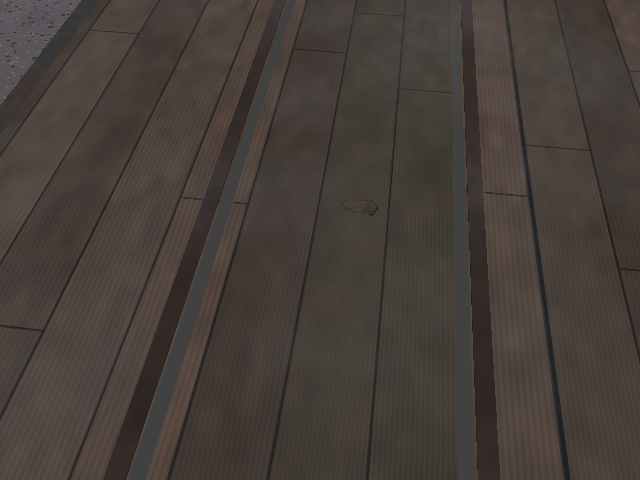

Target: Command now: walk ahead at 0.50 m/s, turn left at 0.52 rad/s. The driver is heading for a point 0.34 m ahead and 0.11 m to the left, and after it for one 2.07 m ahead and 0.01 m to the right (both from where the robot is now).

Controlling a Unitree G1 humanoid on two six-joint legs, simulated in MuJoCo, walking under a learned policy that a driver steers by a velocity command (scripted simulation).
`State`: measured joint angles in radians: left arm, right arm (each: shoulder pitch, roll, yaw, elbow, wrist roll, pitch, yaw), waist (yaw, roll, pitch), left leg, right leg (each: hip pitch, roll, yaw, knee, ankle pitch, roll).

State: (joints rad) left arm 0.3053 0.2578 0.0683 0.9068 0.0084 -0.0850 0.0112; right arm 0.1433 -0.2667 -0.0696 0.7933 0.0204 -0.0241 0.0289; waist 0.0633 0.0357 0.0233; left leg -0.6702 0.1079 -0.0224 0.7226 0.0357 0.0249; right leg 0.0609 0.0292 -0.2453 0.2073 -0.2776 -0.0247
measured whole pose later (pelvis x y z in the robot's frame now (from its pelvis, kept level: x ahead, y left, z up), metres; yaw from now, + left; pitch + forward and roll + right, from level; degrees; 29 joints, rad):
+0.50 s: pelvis +0.25 +0.05 +0.00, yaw +15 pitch +2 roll +1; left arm 0.06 0.29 0.05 0.78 0.01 -0.07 -0.01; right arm 0.23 -0.28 -0.07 0.74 0.00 -0.02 -0.02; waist -0.05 -0.05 0.05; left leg -0.18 -0.12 -0.09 0.39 -0.23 0.08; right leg -0.60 -0.06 0.06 0.65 0.00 0.05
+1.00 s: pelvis +0.33 +0.07 -0.01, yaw +1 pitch +2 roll +0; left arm 0.16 0.31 0.09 0.73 -0.02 0.04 0.03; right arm 0.20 -0.28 -0.07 0.76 -0.03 0.00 -0.03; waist 0.01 -0.04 0.03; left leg -0.31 -0.03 -0.05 0.53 -0.24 0.01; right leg -0.48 0.10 0.16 0.68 -0.35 0.00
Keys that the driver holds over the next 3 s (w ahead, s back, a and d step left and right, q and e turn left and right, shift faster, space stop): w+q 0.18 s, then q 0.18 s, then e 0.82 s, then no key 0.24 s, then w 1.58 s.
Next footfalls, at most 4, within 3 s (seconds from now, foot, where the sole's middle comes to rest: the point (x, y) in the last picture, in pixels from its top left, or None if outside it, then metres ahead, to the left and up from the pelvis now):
0.14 left None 0.24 0.13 -0.78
0.58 right None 0.47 -0.03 -0.78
0.94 left None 0.38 0.19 -0.78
1.36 right None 0.36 -0.07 -0.78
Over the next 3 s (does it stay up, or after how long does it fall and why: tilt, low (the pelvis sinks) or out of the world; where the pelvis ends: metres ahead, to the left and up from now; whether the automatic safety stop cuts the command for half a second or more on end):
stays up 1.03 -0.04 0.00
